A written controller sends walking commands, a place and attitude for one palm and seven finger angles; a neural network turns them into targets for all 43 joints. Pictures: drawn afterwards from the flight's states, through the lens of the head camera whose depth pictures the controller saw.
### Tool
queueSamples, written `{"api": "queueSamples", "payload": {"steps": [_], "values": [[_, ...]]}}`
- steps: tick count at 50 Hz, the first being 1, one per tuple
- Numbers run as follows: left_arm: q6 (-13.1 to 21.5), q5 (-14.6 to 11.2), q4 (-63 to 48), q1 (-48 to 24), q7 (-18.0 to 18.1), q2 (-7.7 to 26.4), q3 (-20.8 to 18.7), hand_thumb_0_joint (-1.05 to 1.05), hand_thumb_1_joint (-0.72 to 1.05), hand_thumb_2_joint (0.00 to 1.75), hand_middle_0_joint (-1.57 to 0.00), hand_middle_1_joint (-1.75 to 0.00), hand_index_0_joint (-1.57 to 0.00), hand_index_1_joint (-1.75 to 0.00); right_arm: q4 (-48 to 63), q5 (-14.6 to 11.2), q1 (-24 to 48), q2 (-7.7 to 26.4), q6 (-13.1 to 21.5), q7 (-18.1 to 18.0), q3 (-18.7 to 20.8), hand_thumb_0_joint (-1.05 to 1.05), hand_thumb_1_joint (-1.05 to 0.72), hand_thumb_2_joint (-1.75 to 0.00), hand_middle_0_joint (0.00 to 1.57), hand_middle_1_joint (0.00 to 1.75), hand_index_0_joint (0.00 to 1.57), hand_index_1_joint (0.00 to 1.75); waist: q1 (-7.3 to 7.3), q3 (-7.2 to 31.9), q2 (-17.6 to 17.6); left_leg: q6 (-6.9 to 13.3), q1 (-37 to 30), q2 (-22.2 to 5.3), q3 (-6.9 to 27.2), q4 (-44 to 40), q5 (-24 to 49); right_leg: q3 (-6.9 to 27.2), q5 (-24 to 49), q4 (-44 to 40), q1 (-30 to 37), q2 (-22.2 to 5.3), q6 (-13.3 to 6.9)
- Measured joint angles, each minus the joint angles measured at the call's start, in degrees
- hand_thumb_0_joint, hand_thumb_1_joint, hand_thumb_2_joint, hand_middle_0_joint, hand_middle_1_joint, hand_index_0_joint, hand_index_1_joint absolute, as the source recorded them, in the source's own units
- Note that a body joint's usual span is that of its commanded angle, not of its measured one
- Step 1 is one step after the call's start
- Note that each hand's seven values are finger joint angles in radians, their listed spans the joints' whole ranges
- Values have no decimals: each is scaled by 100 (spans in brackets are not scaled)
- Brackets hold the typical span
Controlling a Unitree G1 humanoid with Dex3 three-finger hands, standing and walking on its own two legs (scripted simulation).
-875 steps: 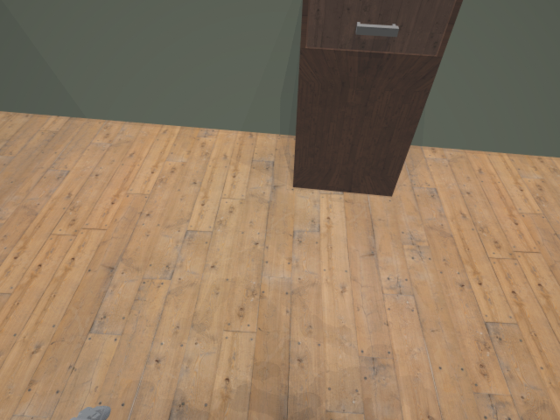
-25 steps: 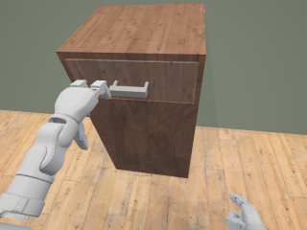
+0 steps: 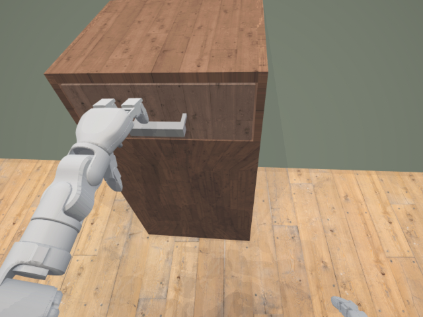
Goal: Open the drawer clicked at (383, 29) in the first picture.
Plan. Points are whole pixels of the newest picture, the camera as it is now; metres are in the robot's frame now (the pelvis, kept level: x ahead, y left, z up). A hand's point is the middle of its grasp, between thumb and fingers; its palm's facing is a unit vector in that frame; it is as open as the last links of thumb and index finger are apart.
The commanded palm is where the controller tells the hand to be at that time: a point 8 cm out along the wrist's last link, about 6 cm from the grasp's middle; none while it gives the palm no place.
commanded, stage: move the hooked fingers above the handle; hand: left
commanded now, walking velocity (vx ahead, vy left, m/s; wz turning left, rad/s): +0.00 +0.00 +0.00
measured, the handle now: (159, 122) +0.54 +0.19 +0.04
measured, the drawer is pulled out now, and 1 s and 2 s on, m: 0.00 0.00 0.00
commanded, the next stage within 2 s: lower the fingers behind the handle in 1.64 s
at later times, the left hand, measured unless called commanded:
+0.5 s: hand (145, 124) +0.46 +0.19 +0.11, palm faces +0.01 -0.03 -1.00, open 13.8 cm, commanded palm +0.44 +0.19 +0.17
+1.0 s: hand (151, 115) +0.49 +0.18 +0.11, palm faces -0.02 -0.02 -1.00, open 13.7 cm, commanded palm +0.47 +0.19 +0.16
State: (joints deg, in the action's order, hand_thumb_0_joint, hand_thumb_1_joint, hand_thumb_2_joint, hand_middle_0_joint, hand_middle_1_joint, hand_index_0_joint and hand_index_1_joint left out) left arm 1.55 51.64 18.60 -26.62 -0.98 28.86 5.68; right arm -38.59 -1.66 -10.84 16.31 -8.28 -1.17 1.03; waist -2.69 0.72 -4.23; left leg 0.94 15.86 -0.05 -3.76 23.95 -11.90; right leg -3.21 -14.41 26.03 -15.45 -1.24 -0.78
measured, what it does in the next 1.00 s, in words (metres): stands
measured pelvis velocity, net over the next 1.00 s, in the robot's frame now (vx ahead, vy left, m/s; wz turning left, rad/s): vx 0.01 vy -0.01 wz -0.02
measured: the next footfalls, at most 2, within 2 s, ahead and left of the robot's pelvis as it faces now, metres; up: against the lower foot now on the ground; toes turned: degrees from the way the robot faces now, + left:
none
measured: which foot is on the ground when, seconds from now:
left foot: down 0.00-1.00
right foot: down 0.00-1.00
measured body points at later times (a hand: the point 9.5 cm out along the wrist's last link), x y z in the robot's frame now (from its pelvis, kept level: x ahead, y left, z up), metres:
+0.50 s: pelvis +0.01 +0.00 -0.01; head +0.06 -0.03 +0.44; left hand +0.45 +0.19 +0.16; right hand +0.12 -0.25 -0.15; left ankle +0.00 +0.11 -0.74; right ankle -0.01 -0.11 -0.74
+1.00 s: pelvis +0.01 -0.01 -0.01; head +0.07 -0.03 +0.44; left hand +0.49 +0.18 +0.16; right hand +0.05 -0.28 -0.15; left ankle +0.00 +0.11 -0.74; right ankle -0.01 -0.11 -0.74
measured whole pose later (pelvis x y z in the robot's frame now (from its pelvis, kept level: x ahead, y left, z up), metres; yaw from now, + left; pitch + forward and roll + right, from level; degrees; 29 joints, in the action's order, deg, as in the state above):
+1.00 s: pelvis +0.01 -0.01 -0.01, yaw -1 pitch +11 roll +1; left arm 1.4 57.6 51.9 -49.6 5.2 27.7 5.7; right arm -40.3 -1.4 -18.1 16.1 -8.8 -2.1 2.7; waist 3.5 4.7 -3.0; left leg 0.4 25.2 -1.5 -4.6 29.8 -15.2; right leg -2.2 -17.0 31.3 -25.0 -0.1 -1.4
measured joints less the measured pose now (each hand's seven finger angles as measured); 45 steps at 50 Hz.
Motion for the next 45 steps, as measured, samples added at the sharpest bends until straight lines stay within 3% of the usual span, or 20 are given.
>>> {"api": "queueSamples", "payload": {"steps": [7,16,23,28,38,45], "values": [[-217,107,553,-396,-9,-57,166,0,-49,30,-32,-120,-31,-120,39,-36,47,-56,-46,-21,-37,1,-90,-90,20,30,20,30,59,61,32,5,104,3,7,89,-72,-4,-69,76,-94,-7,5],[-28,223,1232,-1012,97,-244,415,0,-49,30,-32,-120,-32,-120,68,-15,-33,-117,-28,-57,-20,1,-90,-90,21,30,20,30,132,140,89,7,332,13,24,274,-187,-17,-182,248,-308,-25,6],[-117,361,1760,-1394,370,-361,325,0,-49,30,-32,-120,-31,-120,-31,18,-179,-141,-101,-3,15,1,-90,-90,21,30,20,30,221,260,95,-1,482,-11,-41,362,-261,52,-244,361,-499,-6,2],[-248,415,2057,-1520,363,-343,273,0,-49,30,-32,-120,-31,-120,-61,24,-326,-133,-153,10,54,1,-90,-90,21,30,20,30,299,309,79,-12,539,-40,-72,391,-291,85,-263,393,-572,22,-11],[56,496,2676,-1874,496,-276,242,0,-49,30,-32,-120,-31,-120,-156,33,-546,-85,-82,-63,145,1,-90,-90,21,30,20,30,441,324,122,-47,733,-87,-35,517,-323,50,-289,483,-741,64,-50],[-20,618,3230,-2246,701,-145,48,0,-49,30,-32,-120,-32,-120,-168,43,-629,-47,-22,-80,166,1,-90,-90,21,30,20,30,602,378,140,-61,933,-130,-62,602,-338,80,-279,550,-950,103,-68]]}}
